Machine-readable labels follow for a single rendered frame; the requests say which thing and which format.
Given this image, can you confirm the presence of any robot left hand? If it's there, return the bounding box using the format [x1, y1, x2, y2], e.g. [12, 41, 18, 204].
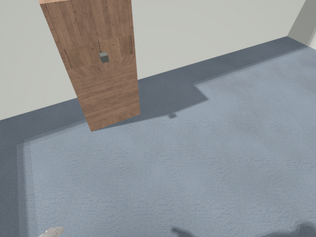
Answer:
[39, 227, 64, 237]

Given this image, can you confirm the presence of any cabinet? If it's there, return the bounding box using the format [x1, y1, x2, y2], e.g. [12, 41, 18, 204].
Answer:
[39, 0, 140, 132]

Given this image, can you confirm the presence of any handle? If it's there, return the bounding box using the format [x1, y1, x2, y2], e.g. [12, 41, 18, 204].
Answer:
[99, 51, 109, 63]

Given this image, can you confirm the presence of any drawer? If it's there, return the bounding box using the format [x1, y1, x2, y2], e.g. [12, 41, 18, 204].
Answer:
[63, 35, 132, 69]

